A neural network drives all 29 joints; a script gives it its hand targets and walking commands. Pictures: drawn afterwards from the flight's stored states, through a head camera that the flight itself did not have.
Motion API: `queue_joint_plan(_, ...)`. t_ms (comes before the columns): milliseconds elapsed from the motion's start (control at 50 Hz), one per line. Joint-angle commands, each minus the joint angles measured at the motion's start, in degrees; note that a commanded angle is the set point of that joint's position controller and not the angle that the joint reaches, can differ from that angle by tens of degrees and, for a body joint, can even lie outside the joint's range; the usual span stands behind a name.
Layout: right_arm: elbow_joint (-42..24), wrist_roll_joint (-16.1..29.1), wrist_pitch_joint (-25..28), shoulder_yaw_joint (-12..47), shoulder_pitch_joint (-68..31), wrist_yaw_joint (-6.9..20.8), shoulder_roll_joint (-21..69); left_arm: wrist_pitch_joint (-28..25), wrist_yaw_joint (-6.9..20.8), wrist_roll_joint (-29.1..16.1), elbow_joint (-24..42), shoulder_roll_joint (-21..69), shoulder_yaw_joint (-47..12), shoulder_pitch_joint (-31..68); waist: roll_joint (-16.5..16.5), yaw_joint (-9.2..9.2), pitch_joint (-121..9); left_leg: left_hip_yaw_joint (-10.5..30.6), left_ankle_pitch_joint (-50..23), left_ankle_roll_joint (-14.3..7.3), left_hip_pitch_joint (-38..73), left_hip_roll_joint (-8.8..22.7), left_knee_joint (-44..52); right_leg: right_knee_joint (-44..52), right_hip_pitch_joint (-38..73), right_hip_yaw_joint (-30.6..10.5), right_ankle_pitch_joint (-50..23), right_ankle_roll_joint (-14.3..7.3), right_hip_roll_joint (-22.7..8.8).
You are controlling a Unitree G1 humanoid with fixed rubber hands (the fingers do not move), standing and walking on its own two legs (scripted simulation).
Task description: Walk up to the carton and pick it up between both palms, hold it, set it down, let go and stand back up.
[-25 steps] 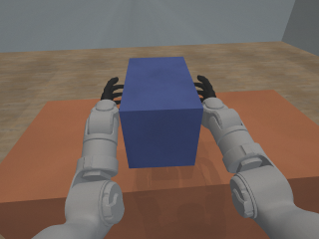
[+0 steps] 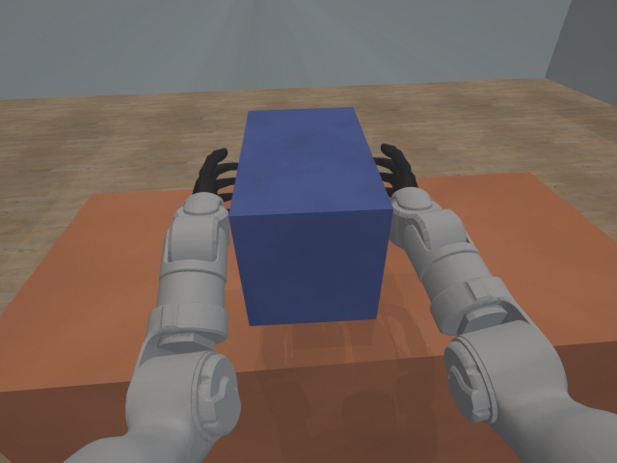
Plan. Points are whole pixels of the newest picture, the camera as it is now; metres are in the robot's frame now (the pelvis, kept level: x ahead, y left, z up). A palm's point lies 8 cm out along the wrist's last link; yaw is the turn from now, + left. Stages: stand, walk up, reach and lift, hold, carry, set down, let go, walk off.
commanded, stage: hold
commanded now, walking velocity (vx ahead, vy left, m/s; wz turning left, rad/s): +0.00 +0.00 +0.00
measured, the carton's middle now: (306, 205) +0.41 -0.01 +0.20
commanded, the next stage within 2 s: none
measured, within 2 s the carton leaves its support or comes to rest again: neither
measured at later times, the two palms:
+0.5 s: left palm (207, 205) +0.38 +0.12 +0.23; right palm (402, 198) +0.37 -0.14 +0.22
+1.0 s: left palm (207, 205) +0.38 +0.12 +0.22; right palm (402, 198) +0.37 -0.14 +0.22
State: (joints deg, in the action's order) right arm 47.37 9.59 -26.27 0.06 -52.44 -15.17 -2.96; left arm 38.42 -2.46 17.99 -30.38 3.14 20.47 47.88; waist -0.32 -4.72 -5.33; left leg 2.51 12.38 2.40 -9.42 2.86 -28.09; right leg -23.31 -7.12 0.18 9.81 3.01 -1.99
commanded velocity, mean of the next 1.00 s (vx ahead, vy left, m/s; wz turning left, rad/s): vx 0.00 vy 0.00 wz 0.00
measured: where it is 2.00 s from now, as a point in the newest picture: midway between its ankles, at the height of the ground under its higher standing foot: outside the picture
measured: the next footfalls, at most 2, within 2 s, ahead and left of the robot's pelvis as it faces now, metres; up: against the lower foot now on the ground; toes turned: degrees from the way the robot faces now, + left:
none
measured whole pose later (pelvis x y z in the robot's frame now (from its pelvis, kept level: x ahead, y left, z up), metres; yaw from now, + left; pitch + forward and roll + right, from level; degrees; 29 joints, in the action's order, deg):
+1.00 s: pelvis +0.00 +0.00 +0.00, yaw +0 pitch -6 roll -1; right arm 47.1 9.6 -26.4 -0.1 -52.3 -15.2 -2.8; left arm 38.7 -2.3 18.1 -29.6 3.2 20.5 47.5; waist -0.3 -4.7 -5.1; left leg 2.5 12.4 2.4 -9.3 2.9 -28.1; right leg -23.3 -7.0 0.2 9.8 3.0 -2.0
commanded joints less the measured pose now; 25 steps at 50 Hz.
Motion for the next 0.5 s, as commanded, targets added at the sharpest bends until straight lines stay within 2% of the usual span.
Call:
queue_joint_plan(0, -29.79, 12.95, 5.49, 16.63, -49.72, 6.34, 44.59, -4.58, 9.18, -8.02, 12.54, 39.45, -23.18, 40.67, 1.34, 3.07, -20.59, -3.35, -10.26, -0.59, 7.09, -5.50, 7.66, 8.00, 11.03, 2.20, -5.23, 0.10, 7.29)
queue_joint_plan(60, -28.92, 12.06, 5.47, 15.26, -48.78, 6.31, 44.73, -4.71, 9.53, -7.77, 12.77, 39.20, -23.06, 41.55, 0.61, 2.33, -20.21, -3.57, -8.65, -0.64, 6.49, -5.70, 8.22, 7.82, 10.63, 2.19, -4.11, 0.20, 7.38)
queue_joint_plan(80, -30.57, 12.49, 5.56, 16.13, -48.85, 6.33, 45.03, -4.68, 9.43, -8.05, 13.69, 39.03, -23.31, 40.58, 0.99, 2.85, -21.43, -3.47, -9.47, -0.63, 6.68, -5.63, 8.02, 7.94, 11.50, 2.30, -4.90, 0.16, 7.35)
queue_joint_plan(100, -28.61, 12.42, 5.41, 15.78, -49.74, 6.33, 44.45, -4.65, 9.37, -7.67, 11.54, 38.93, -22.38, 41.43, 1.23, 2.95, -19.30, -3.57, -8.10, -0.70, 5.76, -5.68, 8.21, 7.88, 10.57, 2.23, -3.67, 0.23, 7.26)
queue_joint_plan(120, -30.02, 12.61, 5.61, 15.98, -49.60, 6.39, 45.02, -4.74, 9.34, -7.56, 13.58, 38.99, -22.72, 41.34, 0.61, 3.08, -20.74, -3.66, -8.85, -0.80, 5.95, -5.81, 8.17, 7.93, 11.50, 2.17, -4.23, 0.33, 7.23)
queue_joint_plan(140, -28.72, 12.13, 5.30, 15.38, -49.31, 6.41, 44.76, -4.52, 9.45, -7.34, 11.31, 38.46, -22.00, 40.78, 0.81, 3.20, -19.12, -3.70, -7.47, -0.82, 5.18, -5.63, 8.51, 8.08, 10.86, 2.17, -3.23, 0.14, 7.08)
queue_joint_plan(160, -28.19, 11.75, 5.35, 14.64, -49.02, 6.55, 45.16, -4.79, 9.55, -7.37, 12.24, 38.42, -22.22, 41.77, 0.41, 2.62, -18.63, -3.80, -6.60, -0.83, 4.81, -5.63, 8.94, 8.10, 10.86, 2.11, -2.52, 0.23, 7.16)
queue_joint_plan(180, -27.53, 12.02, 5.40, 14.79, -49.23, 6.70, 44.61, -4.75, 9.45, -7.44, 12.26, 38.85, -22.24, 42.27, 0.24, 2.90, -18.58, -3.68, -6.57, -0.83, 4.78, -5.55, 9.01, 8.06, 10.56, 2.16, -2.38, 0.05, 7.09)
queue_joint_plan(200, -30.03, 12.61, 5.86, 16.05, -50.13, 6.63, 44.98, -4.83, 9.33, -7.95, 13.46, 39.17, -22.81, 41.81, 0.70, 3.34, -21.46, -3.68, -8.23, -0.81, 5.99, -5.55, 8.58, 7.82, 11.39, 2.22, -3.82, 0.10, 7.17)
queue_joint_plan(260, -29.37, 12.09, 5.32, 15.60, -48.77, 6.46, 44.16, -4.53, 9.37, -7.51, 11.57, 38.38, -21.90, 40.03, 1.62, 3.00, -20.21, -3.68, -9.10, -0.76, 5.99, -5.73, 8.16, 8.06, 11.55, 2.32, -4.84, 0.39, 7.21)
queue_joint_plan(300, -28.72, 12.45, 5.26, 15.52, -48.32, 6.33, 44.65, -4.49, 9.50, -7.54, 12.20, 38.99, -22.42, 40.33, 0.69, 2.54, -20.20, -3.74, -8.97, -0.62, 6.37, -5.79, 8.34, 8.09, 11.21, 2.10, -4.70, 0.27, 7.11)
queue_joint_plan(380, -31.72, 13.29, 5.50, 17.44, -49.47, 6.32, 45.16, -4.66, 9.34, -8.17, 14.78, 39.01, -23.70, 40.31, 0.76, 3.45, -22.54, -3.62, -11.74, -0.53, 7.02, -5.66, 7.70, 7.68, 12.09, 2.09, -6.88, 0.21, 7.35)
queue_joint_plan(420, -29.57, 12.23, 5.55, 15.87, -49.09, 6.28, 44.73, -4.57, 9.49, -7.93, 13.81, 39.32, -23.87, 41.57, 0.03, 2.26, -20.86, -3.58, -9.28, -0.48, 6.55, -5.60, 7.89, 7.67, 10.92, 2.31, -4.50, 0.12, 7.37)
queue_joint_plan(440, -29.13, 12.45, 5.44, 16.02, -49.65, 6.45, 44.55, -4.61, 9.37, -7.80, 13.34, 38.90, -23.20, 41.51, 0.67, 2.84, -19.78, -3.39, -7.89, -0.70, 5.43, -5.44, 8.30, 7.73, 10.84, 2.21, -3.55, 0.14, 7.27)
queue_joint_plan(480, -29.50, 11.81, 5.72, 15.19, -50.32, 6.52, 44.68, -4.68, 9.42, -8.16, 12.10, 39.26, -23.36, 41.87, 0.78, 2.46, -20.44, -3.55, -6.63, -0.88, 5.43, -5.58, 8.72, 7.82, 10.71, 2.49, -2.42, 0.14, 7.21)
